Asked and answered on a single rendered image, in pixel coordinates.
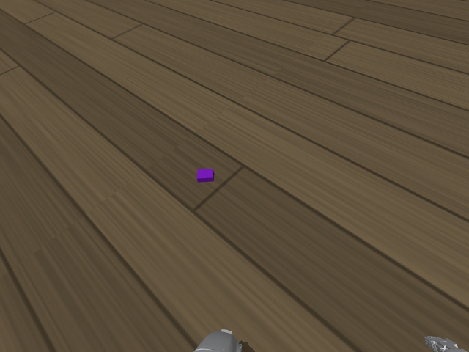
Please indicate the right robot hand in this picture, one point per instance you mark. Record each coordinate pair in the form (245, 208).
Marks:
(441, 345)

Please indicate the small box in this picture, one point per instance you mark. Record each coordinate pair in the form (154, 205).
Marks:
(205, 175)

